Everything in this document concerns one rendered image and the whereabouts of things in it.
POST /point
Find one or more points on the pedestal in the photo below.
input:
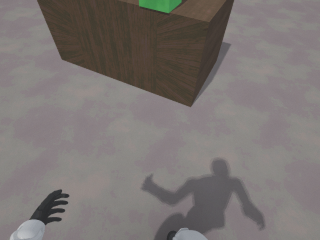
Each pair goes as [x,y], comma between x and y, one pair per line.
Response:
[167,54]

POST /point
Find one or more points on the right robot thigh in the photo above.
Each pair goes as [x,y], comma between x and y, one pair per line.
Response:
[189,235]

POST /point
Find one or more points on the carton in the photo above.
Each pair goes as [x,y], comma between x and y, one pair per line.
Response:
[160,5]

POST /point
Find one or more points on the robot left forearm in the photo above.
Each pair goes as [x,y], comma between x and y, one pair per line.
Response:
[29,230]

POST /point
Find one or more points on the robot left hand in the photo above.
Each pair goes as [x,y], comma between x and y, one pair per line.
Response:
[44,210]

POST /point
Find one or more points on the right robot shin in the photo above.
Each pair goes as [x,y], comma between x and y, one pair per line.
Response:
[182,229]

